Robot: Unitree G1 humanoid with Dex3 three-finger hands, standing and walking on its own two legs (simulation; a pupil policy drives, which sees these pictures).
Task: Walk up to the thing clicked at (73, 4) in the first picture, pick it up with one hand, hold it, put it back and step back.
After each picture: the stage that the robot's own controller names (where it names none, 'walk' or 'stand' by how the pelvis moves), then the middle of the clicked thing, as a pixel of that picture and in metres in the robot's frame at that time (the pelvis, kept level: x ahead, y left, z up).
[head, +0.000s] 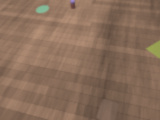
stand; (72, 4) +2.26 +0.19 -0.72
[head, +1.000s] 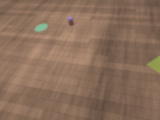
walk; (70, 21) +2.11 +0.36 -0.71
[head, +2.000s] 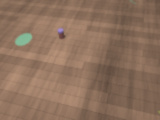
walk; (61, 33) +1.48 +0.37 -0.72
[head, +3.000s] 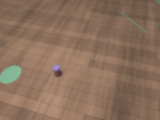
walk; (57, 71) +0.95 +0.32 -0.71
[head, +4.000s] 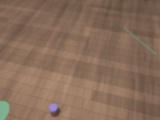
walk; (54, 110) +0.56 +0.24 -0.70
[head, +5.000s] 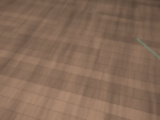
stand; out of the picture +0.36 +0.18 -0.70
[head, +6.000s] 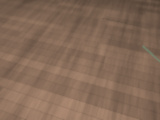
stand; out of the picture +0.33 +0.18 -0.72
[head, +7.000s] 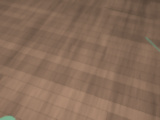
stand; out of the picture +0.35 +0.17 -0.72
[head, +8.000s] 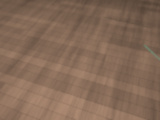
stand; out of the picture +0.36 +0.18 -0.72
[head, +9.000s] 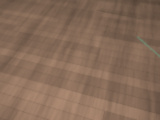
stand; out of the picture +0.37 +0.19 -0.72
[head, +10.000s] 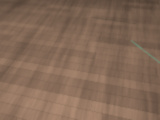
stand; out of the picture +0.38 +0.22 -0.72
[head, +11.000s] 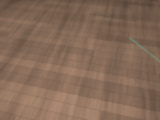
stand; out of the picture +0.38 +0.22 -0.73
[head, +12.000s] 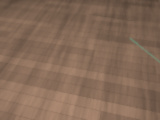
stand; out of the picture +0.38 +0.22 -0.73
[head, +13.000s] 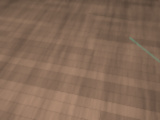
stand; out of the picture +0.38 +0.21 -0.73
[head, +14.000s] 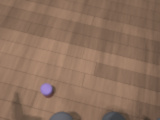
go down; (47, 91) +0.42 +0.21 -0.52
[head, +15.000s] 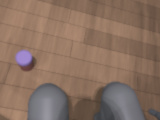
go down; (25, 61) +0.46 +0.25 -0.31
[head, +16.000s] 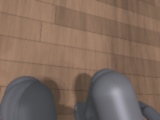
close in; out of the picture +0.44 +0.29 -0.24
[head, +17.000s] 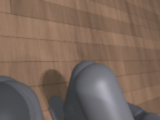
close; out of the picture +0.43 +0.31 -0.22
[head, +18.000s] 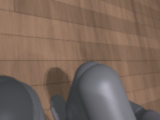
lift; out of the picture +0.42 +0.31 -0.23
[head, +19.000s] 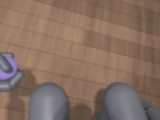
lift; (7, 72) +0.34 +0.27 -0.08
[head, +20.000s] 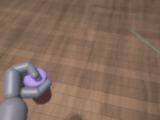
hold; (38, 87) +0.34 +0.17 +0.04
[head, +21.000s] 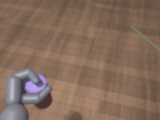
hold; (39, 92) +0.33 +0.18 +0.00
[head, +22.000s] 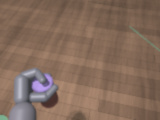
crouch; (46, 91) +0.33 +0.15 -0.01
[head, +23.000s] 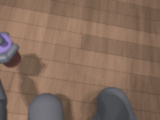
crouch; (6, 52) +0.45 +0.24 -0.10
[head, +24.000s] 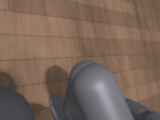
lower; out of the picture +0.43 +0.31 -0.23
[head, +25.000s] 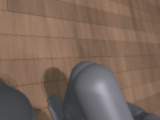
lower; out of the picture +0.42 +0.32 -0.23
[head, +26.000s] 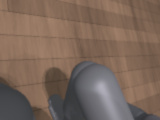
lower; out of the picture +0.42 +0.32 -0.23
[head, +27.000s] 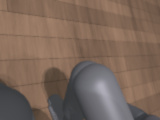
lower; out of the picture +0.42 +0.32 -0.23
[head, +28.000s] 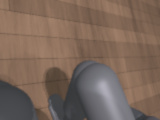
loosen; out of the picture +0.43 +0.32 -0.23
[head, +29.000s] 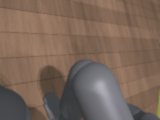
withdraw; out of the picture +0.42 +0.32 -0.23
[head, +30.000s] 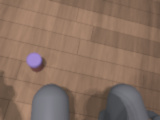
walk; (35, 63) +0.45 +0.24 -0.35
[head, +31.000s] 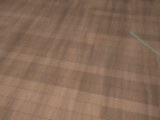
stand; out of the picture +0.38 +0.19 -0.66
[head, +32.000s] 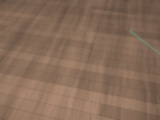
stand; out of the picture +0.39 +0.21 -0.67
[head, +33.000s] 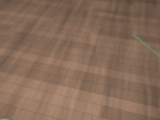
stand; out of the picture +0.39 +0.20 -0.69
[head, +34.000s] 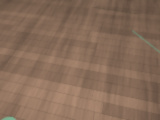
walk; out of the picture +0.40 +0.20 -0.72
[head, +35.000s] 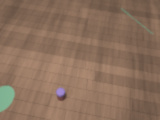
walk; (60, 94) +0.59 +0.15 -0.71
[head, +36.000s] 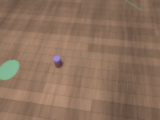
walk; (57, 62) +0.92 +0.29 -0.69
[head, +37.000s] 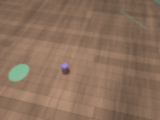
stand; (65, 69) +1.01 +0.21 -0.71
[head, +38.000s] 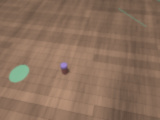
stand; (64, 68) +1.02 +0.24 -0.73
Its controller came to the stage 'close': yes
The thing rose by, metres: 0.71
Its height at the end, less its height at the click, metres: +0.00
